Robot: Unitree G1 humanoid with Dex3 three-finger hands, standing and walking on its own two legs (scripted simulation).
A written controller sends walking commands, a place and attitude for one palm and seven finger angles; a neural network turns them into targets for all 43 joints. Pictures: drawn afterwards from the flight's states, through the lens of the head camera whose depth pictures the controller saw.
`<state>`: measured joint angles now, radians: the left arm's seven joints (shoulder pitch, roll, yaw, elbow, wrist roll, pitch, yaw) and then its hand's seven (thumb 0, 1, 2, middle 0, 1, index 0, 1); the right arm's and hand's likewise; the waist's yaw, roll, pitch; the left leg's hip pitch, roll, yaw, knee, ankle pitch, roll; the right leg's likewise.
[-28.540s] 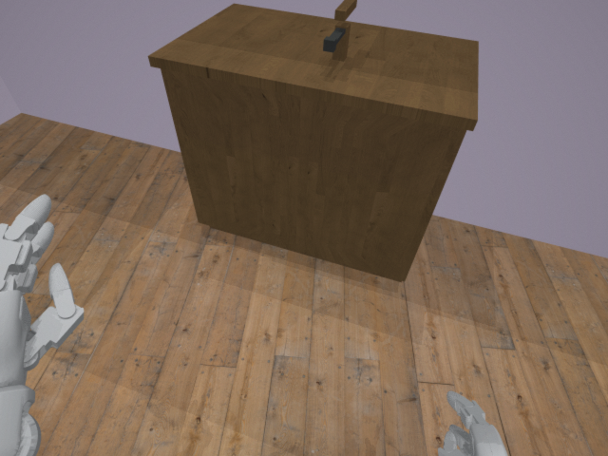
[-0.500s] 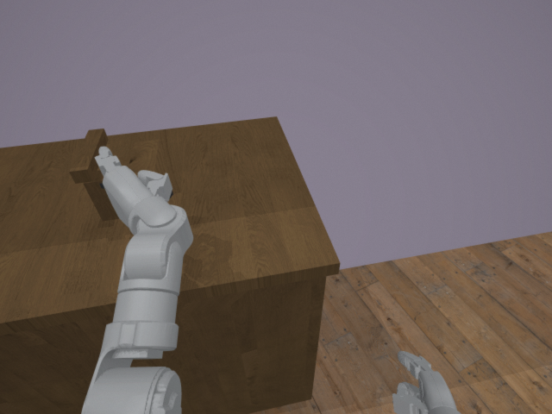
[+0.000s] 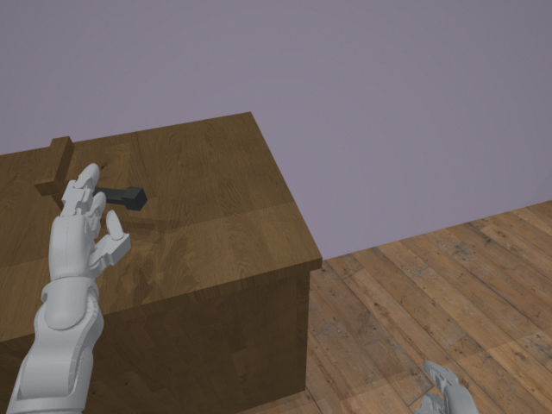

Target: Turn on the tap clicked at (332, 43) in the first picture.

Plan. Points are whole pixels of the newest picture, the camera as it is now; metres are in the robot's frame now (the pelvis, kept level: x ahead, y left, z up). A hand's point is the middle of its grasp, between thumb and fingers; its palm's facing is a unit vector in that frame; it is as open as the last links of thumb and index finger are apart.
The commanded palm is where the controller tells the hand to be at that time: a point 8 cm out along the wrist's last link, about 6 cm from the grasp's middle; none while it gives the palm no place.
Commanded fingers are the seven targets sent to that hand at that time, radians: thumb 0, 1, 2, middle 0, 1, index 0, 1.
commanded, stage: draw the hand back beside the body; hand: left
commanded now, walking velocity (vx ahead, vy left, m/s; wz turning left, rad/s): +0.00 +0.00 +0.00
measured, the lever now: (134, 198) +0.41 +0.28 +0.12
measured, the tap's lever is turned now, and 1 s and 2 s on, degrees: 63 63 63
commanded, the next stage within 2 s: step back with the hand held close in 1.10 s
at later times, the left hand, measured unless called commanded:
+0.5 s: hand (86, 269) +0.23 +0.25 +0.16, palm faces +0.36 -0.89 -0.28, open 7.5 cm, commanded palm +0.19 +0.29 +0.17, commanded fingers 0.00 0.90 0.90 -0.20 -0.28 -0.20 -0.28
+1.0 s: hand (46, 302) +0.19 +0.28 +0.15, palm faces +0.43 -0.84 -0.34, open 7.4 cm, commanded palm +0.15 +0.32 +0.17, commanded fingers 0.00 0.90 0.90 -0.20 -0.30 -0.20 -0.30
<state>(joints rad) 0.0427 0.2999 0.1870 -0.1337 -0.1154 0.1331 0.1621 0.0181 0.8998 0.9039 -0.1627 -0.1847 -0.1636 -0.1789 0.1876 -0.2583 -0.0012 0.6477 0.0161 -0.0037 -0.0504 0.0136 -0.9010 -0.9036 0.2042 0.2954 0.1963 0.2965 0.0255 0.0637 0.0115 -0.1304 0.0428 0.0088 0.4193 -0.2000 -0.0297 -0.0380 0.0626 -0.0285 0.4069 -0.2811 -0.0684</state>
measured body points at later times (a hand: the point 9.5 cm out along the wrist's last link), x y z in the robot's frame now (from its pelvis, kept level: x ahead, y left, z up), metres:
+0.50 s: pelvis +0.00 +0.02 +0.00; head -0.02 +0.00 +0.45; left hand +0.21 +0.29 +0.18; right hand +0.19 -0.19 -0.09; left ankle +0.02 +0.15 -0.74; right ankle -0.03 -0.07 -0.74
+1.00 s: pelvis +0.00 +0.03 +0.00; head -0.02 +0.01 +0.45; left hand +0.16 +0.32 +0.17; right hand +0.20 -0.18 -0.09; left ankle +0.02 +0.15 -0.74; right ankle -0.03 -0.07 -0.74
